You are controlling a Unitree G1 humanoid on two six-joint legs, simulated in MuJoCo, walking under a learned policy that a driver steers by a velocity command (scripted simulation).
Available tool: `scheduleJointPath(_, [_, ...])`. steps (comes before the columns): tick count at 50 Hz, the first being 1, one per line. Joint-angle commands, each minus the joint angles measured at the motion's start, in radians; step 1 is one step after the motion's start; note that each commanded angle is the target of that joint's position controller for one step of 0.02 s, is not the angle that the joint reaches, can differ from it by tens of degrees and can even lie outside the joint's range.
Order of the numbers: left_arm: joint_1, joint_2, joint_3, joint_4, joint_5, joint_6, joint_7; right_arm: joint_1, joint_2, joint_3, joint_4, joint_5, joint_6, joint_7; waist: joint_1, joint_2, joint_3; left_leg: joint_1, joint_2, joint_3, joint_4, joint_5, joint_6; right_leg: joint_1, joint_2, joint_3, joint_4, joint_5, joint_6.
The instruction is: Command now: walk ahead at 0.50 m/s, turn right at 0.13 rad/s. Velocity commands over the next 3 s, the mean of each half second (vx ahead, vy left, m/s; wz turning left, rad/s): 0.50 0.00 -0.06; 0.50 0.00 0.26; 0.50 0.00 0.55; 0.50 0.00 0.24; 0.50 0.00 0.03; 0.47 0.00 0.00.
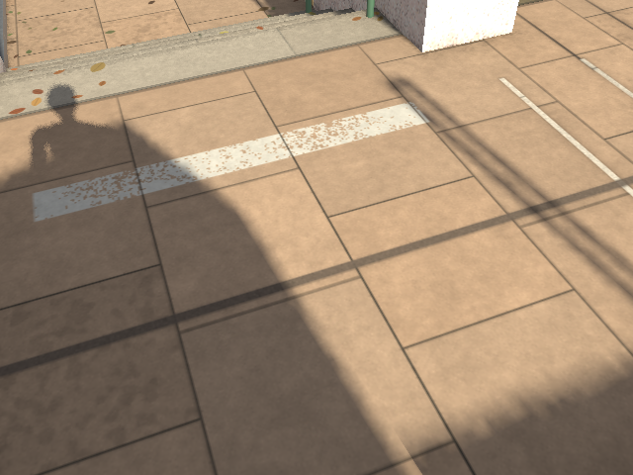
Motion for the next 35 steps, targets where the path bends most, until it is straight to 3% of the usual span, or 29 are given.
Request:
scheduleJointPath(1, [-0.006,0.116,0.022,-0.018,0.0,0.013,0.008,0.085,-0.052,-0.023,-0.02,0.022,-0.024,0.009,-0.052,-0.166,0.135,0.109,0.043,0.012,-0.073,-0.148,0.044,-0.065,-0.224,0.355,-0.044,0.783,-0.156])
scheduleJointPath(2, [-0.022,0.1,0.021,0.004,0.012,-0.001,-0.015,0.298,-0.093,-0.053,0.061,0.024,-0.011,0.0,-0.154,-0.118,0.064,0.384,0.061,0.028,-0.147,-0.06,0.079,-0.162,-0.161,0.289,0.162,0.794,-0.117])
scheduleJointPath(3, [-0.038,0.056,0.013,0.024,-0.016,-0.023,-0.047,0.523,-0.089,-0.046,0.145,0.0,-0.006,-0.002,-0.245,-0.005,-0.002,0.683,0.1,0.03,-0.041,0.143,0.115,-0.384,-0.056,0.153,0.578,0.606,-0.05])
scheduleJointPath(4, [0.109,-0.001,0.001,0.035,-0.021,-0.048,-0.067,0.597,-0.078,-0.024,0.181,-0.006,-0.005,0.01,-0.174,0.253,-0.129,1.018,0.208,-0.106,0.272,0.273,0.211,-0.73,0.039,0.107,1.03,-0.049,0.025])
scheduleJointPath(5, [0.147,0.058,0.0,0.014,-0.032,-0.06,-0.062,0.57,-0.078,-0.02,0.173,0.014,0.011,0.006,-0.155,0.362,-0.166,1.008,0.256,-0.243,0.218,0.197,0.237,-0.852,-0.027,0.095,1.159,-0.025,0.055])
scheduleJointPath(6, [0.064,0.112,0.008,-0.056,-0.054,-0.068,-0.048,0.554,-0.157,-0.042,0.179,0.035,0.019,-0.007,-0.165,0.394,-0.197,1.014,0.352,-0.45,0.044,-0.25,0.33,-0.966,-0.068,0.047,1.113,0.079,0.078])
scheduleJointPath(7, [-0.128,0.112,0.011,-0.096,-0.045,-0.035,-0.031,0.456,-0.031,-0.005,0.181,0.025,0.04,-0.02,-0.156,0.04,-0.032,0.784,0.297,-0.471,-0.154,-0.679,0.26,-0.994,-0.13,-0.069,1.007,0.243,0.055])
scheduleJointPath(8, [-0.191,0.11,0.007,-0.123,-0.062,-0.016,-0.015,0.326,-0.083,-0.001,0.142,-0.029,0.025,-0.027,-0.1,-0.028,0.082,0.501,0.353,-0.56,-0.189,-0.788,0.306,-0.895,-0.194,-0.001,0.867,0.416,0.032])
scheduleJointPath(9, [-0.186,0.091,0.003,-0.127,-0.029,0.004,-0.011,0.197,-0.078,0.014,0.127,-0.023,0.009,-0.025,-0.03,-0.105,0.177,0.276,0.324,-0.552,-0.188,-0.777,0.3,-0.827,-0.252,-0.015,0.815,0.452,0.035])
scheduleJointPath(10, [-0.181,0.059,-0.003,-0.126,-0.006,-0.002,-0.017,0.194,-0.004,0.041,0.151,-0.016,-0.005,-0.033,-0.011,-0.075,0.199,0.182,0.27,-0.448,-0.129,-0.667,0.259,-0.813,-0.271,0.043,0.734,0.531,0.022])
scheduleJointPath(11, [-0.14,0.085,0.016,-0.117,-0.001,-0.013,-0.029,0.144,0.021,0.054,0.138,-0.026,-0.02,-0.029,0.049,-0.086,0.191,0.088,0.169,-0.307,-0.139,-0.644,0.195,-0.721,-0.314,0.031,0.46,0.696,0.006])
scheduleJointPath(12, [-0.201,0.109,0.023,-0.145,0.023,-0.027,-0.032,0.124,-0.023,0.045,0.133,-0.014,-0.028,-0.047,0.037,-0.051,0.226,-0.053,0.077,-0.153,-0.203,-0.484,0.175,-0.566,-0.307,-0.036,0.123,0.832,0.039])
scheduleJointPath(13, [-0.274,0.097,0.029,-0.171,0.05,-0.038,-0.038,0.174,-0.037,0.043,0.149,0.002,-0.025,-0.065,-0.018,-0.005,0.186,-0.037,0.059,-0.12,-0.232,-0.361,0.19,-0.461,-0.299,-0.075,-0.072,0.969,0.071])
scheduleJointPath(14, [-0.336,0.05,0.015,-0.194,0.055,-0.041,-0.044,0.236,-0.036,0.042,0.183,0.021,-0.019,-0.081,-0.041,0.034,0.135,0.026,0.068,-0.12,-0.219,-0.233,0.189,-0.397,-0.303,-0.077,-0.175,1.03,0.091])
scheduleJointPath(15, [-0.318,-0.008,0.004,-0.194,0.049,-0.034,-0.058,0.277,-0.038,0.039,0.214,0.021,-0.005,-0.089,-0.033,0.053,0.075,0.096,0.087,-0.119,-0.171,-0.091,0.206,-0.344,-0.287,-0.084,-0.188,1.026,0.109])
scheduleJointPath(16, [-0.231,0.007,0.011,-0.159,0.035,-0.033,-0.076,0.305,-0.075,0.025,0.228,0.008,0.0,-0.09,-0.016,0.065,0.035,0.244,0.142,-0.148,-0.106,-0.019,0.226,-0.408,-0.308,-0.039,-0.121,1.065,0.098])
scheduleJointPath(17, [-0.244,0.048,0.02,-0.149,0.024,-0.031,-0.091,0.315,-0.072,0.023,0.22,0.011,-0.008,-0.085,-0.029,-0.018,0.033,0.331,0.133,-0.122,-0.07,-0.027,0.213,-0.467,-0.3,-0.061,-0.157,1.083,0.077])
scheduleJointPath(18, [-0.356,0.062,0.025,-0.177,0.018,-0.042,-0.103,0.401,-0.038,0.024,0.252,0.033,-0.009,-0.094,-0.084,-0.047,0.063,0.523,0.153,-0.189,0.014,-0.193,0.198,-0.663,-0.322,0.016,-0.248,1.149,0.056])
scheduleJointPath(20, [-0.55,0.064,0.026,-0.234,0.015,-0.062,-0.125,0.549,-0.017,0.028,0.279,0.031,-0.006,-0.098,-0.176,-0.047,0.13,0.732,0.172,-0.269,0.045,-0.377,0.201,-0.925,-0.313,0.019,-0.367,1.091,0.041])
scheduleJointPath(22, [-0.677,0.066,0.025,-0.272,0.007,-0.088,-0.141,0.571,-0.016,0.024,0.273,0.012,-0.008,-0.11,-0.212,-0.012,0.184,0.755,0.186,-0.323,0.046,-0.437,0.197,-0.998,-0.318,0.011,-0.42,1.049,0.034])
scheduleJointPath(24, [-0.697,0.039,0.012,-0.287,0.038,-0.111,-0.173,0.465,0.006,0.035,0.222,0.023,0.016,-0.121,-0.203,-0.048,0.218,0.402,0.098,-0.178,0.038,-0.592,0.166,-0.617,-0.285,-0.077,-0.598,1.385,0.035])
scheduleJointPath(25, [-0.664,0.019,0.009,-0.278,0.039,-0.109,-0.183,0.423,-0.001,0.037,0.21,0.019,0.022,-0.111,-0.192,-0.04,0.209,0.211,0.074,-0.136,0.032,-0.64,0.153,-0.385,-0.259,-0.098,-0.601,1.471,0.032])
scheduleJointPath(27, [-0.612,0.033,0.017,-0.266,0.016,-0.085,-0.186,0.384,-0.032,0.027,0.189,0.025,0.03,-0.087,-0.179,-0.01,0.198,0.148,0.047,-0.093,0.083,-0.648,0.14,-0.216,-0.241,-0.102,-0.594,1.41,0.035])
scheduleJointPath(30, [-0.576,0.091,0.03,-0.25,-0.003,-0.081,-0.157,0.39,-0.018,0.019,0.199,0.051,0.036,-0.09,-0.168,-0.018,0.218,0.391,0.04,-0.099,0.266,-0.521,0.093,-0.235,-0.287,-0.067,-0.773,1.302,0.051])
scheduleJointPath(31, [-0.477,0.115,0.043,-0.215,0.011,-0.09,-0.147,0.386,-0.042,0.012,0.203,0.043,0.04,-0.09,-0.134,-0.017,0.165,0.465,0.017,-0.11,0.405,-0.4,0.088,-0.158,-0.289,-0.071,-0.836,1.328,0.05])
scheduleJointPath(32, [-0.301,0.147,0.062,-0.141,0.005,-0.093,-0.144,0.364,-0.06,0.002,0.222,0.03,0.048,-0.091,-0.053,-0.011,0.092,0.418,0.021,-0.114,0.631,-0.331,0.077,0.04,-0.322,-0.055,-0.893,1.423,0.038])
scheduleJointPath(33, [-0.101,0.177,0.083,-0.083,0.017,-0.089,-0.138,0.342,-0.05,0.002,0.23,0.021,0.037,-0.074,0.056,-0.061,0.002,0.244,-0.033,-0.083,0.864,-0.323,0.046,0.35,-0.322,-0.093,-0.86,1.483,0.04])
scheduleJointPath(34, [0.13,0.2,0.078,0.003,0.038,-0.085,-0.139,0.323,0.006,0.003,0.232,0.027,0.021,-0.07,0.134,-0.22,-0.055,-0.123,-0.165,-0.085,1.312,-1.132,-0.002,0.715,-0.471,0.036,-0.697,1.693,-0.032])
scheduleJointPath(35, [0.146,0.235,0.07,0.013,0.061,-0.084,-0.131,0.531,0.033,0.02,0.237,0.06,-0.004,-0.061,0.029,-0.439,-0.234,-0.358,-0.112,-0.144,1.503,-1.241,-0.028,0.968,-0.599,0.084,-0.336,2.072,-0.08])
Next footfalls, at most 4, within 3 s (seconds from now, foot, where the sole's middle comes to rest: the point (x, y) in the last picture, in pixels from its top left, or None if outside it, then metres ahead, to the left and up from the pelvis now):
0.04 left None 0.16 0.14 -0.84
0.68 right None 0.61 -0.14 -1.02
1.18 left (307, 396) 0.89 0.13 -1.02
1.66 right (332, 306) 1.20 0.07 -1.02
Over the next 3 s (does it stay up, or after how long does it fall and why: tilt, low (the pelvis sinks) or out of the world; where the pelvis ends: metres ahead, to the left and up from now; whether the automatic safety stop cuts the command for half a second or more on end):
stays up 1.59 0.41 -0.24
